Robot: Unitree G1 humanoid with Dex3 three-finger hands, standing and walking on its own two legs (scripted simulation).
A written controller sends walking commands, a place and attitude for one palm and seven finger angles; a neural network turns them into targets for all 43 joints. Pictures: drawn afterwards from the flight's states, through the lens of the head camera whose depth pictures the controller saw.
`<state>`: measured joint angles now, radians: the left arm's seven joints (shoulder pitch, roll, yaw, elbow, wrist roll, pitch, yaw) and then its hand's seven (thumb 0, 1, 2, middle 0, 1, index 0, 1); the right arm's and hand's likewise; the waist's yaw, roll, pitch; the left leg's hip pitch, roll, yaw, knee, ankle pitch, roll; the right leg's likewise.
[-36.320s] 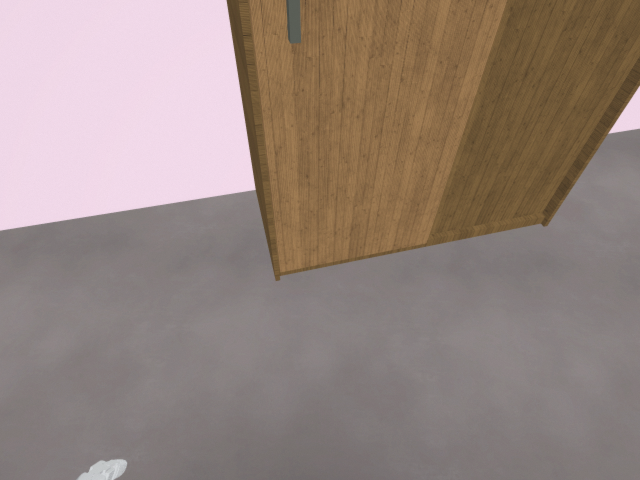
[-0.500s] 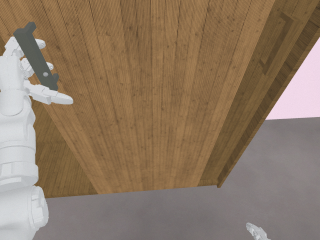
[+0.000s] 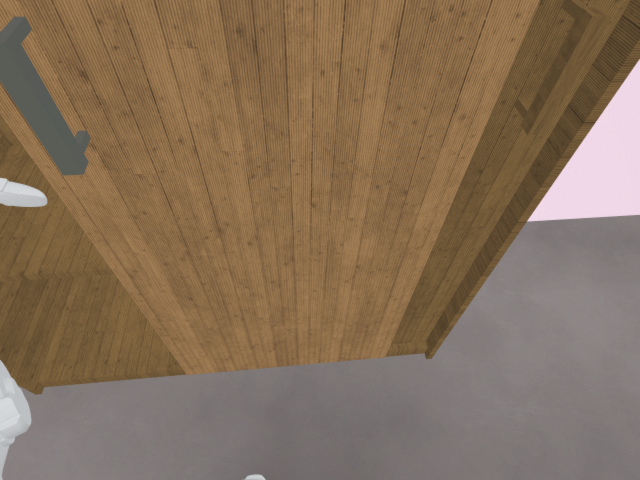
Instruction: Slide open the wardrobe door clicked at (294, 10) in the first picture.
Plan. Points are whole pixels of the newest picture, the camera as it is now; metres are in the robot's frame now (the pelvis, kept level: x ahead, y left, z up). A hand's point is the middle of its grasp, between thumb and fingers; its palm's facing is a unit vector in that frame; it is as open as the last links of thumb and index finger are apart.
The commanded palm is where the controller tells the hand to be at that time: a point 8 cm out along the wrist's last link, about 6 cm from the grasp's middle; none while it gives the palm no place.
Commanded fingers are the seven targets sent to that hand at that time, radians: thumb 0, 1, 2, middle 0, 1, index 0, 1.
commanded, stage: slip the hand off the handle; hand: left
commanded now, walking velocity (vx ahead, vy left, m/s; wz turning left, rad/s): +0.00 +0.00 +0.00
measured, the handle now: (48, 101) +0.45 +0.31 +0.23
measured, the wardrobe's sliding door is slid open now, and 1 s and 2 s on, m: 0.44 0.44 0.44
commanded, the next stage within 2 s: draw the hand back to the body in 0.56 s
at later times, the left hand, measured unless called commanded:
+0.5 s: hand out of the picture +0.31 +0.36 +0.21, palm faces +0.46 -0.87 -0.18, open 14.7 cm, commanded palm +0.26 +0.38 +0.21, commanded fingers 0.00 -0.55 0.20 -0.25 -1.15 -0.25 -1.15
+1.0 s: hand out of the picture +0.27 +0.32 +0.21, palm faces +0.16 -0.99 -0.03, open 14.7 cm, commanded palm +0.22 +0.36 +0.20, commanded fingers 0.00 -0.55 0.20 -0.25 -1.15 -0.25 -1.15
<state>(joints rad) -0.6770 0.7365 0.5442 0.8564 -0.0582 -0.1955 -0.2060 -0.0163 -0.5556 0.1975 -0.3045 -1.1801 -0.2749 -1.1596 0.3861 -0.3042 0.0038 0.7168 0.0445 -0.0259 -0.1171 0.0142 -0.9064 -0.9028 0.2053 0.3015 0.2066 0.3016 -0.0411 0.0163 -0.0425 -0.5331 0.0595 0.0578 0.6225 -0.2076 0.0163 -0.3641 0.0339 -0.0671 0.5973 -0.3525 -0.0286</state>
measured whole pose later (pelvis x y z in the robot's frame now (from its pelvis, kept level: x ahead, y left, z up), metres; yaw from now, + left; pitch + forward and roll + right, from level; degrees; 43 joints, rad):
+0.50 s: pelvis +0.01 +0.02 +0.01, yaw +2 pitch +2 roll -1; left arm -0.27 0.50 0.49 0.21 -0.15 0.04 -0.12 -0.02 -0.56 0.20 -0.25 -1.15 -0.26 -1.15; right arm 0.18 -0.24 0.06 0.62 0.05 -0.11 -0.12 0.01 -0.91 -0.90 0.21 0.30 0.21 0.30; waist 0.06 0.03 -0.05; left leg -0.40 0.01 0.06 0.56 -0.20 0.04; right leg -0.22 -0.01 -0.07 0.53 -0.35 0.00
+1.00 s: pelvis -0.01 +0.00 +0.01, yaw +1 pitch -2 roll -1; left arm -0.16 0.57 0.54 0.25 -0.38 0.20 -0.44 -0.02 -0.56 0.20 -0.25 -1.15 -0.26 -1.15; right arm 0.25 -0.29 0.07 0.60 0.11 -0.18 -0.13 0.02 -0.90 -0.90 0.20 0.30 0.21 0.30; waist 0.03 0.06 -0.05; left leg -0.30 0.03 0.05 0.50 -0.16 0.02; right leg -0.13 0.02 -0.07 0.47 -0.31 -0.02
